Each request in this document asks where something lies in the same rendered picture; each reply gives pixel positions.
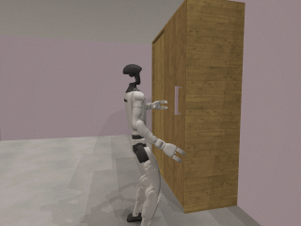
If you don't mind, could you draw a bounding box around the robot right forearm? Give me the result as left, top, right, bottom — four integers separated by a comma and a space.
135, 121, 166, 150

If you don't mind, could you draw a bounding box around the wardrobe door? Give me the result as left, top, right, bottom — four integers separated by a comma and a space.
163, 0, 187, 206
154, 33, 165, 172

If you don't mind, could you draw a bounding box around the right robot upper arm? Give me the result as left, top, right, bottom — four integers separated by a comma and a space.
132, 91, 145, 131

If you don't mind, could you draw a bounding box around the humanoid robot head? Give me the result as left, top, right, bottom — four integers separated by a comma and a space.
122, 64, 142, 93

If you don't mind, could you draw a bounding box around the handle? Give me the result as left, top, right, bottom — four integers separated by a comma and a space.
174, 86, 182, 115

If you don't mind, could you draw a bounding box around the robot right hand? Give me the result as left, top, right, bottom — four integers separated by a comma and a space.
162, 143, 185, 163

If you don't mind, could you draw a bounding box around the robot left forearm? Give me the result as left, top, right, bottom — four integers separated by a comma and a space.
146, 103, 153, 110

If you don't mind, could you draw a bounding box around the robot left hand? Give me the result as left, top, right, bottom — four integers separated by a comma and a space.
152, 100, 168, 110

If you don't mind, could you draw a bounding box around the left robot shin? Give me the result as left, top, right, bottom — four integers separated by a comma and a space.
133, 183, 151, 217

